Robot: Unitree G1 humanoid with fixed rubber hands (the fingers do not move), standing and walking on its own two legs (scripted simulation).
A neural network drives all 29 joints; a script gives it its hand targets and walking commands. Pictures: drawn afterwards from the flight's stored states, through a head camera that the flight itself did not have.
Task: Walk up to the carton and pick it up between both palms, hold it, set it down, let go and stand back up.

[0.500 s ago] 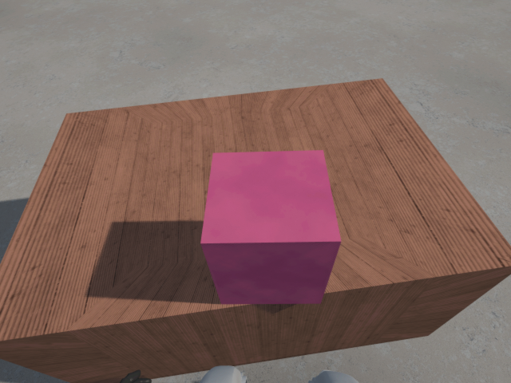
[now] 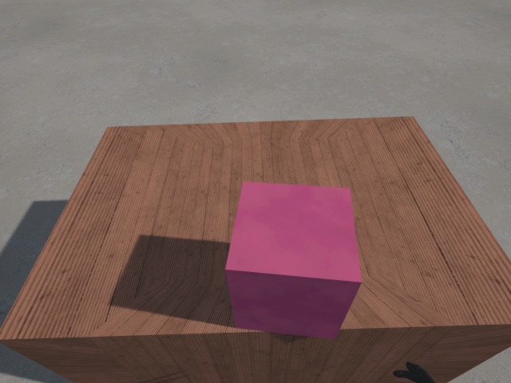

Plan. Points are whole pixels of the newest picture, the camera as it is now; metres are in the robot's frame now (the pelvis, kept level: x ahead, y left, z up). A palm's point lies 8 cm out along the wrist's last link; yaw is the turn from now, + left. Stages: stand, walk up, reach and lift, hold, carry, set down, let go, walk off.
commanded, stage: walk up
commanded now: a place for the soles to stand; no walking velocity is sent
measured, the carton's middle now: (290, 261) +0.38 -0.04 -0.09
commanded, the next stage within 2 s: none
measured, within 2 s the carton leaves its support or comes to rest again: neither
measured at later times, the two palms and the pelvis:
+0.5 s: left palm out of the picture +0.09 +0.27 -0.10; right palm out of the picture +0.11 -0.24 -0.11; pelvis +0.01 +0.01 +0.00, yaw +1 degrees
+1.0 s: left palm out of the picture +0.03 +0.35 -0.13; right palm out of the picture +0.10 -0.18 -0.12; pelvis -0.02 +0.06 -0.02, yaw +1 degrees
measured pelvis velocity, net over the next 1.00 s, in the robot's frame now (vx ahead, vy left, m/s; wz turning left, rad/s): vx -0.02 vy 0.06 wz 0.02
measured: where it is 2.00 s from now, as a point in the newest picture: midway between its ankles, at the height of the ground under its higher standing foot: outside the picture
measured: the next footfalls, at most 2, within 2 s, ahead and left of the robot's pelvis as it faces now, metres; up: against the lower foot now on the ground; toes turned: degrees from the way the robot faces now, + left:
left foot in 0.86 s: +0.05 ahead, +0.17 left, +0.00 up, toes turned -12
right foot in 1.12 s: +0.01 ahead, -0.05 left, +0.00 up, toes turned -8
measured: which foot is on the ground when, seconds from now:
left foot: down 0.00-0.66, up 0.68-0.84, down 0.86-1.00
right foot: down 0.00-0.90, up 0.92-1.00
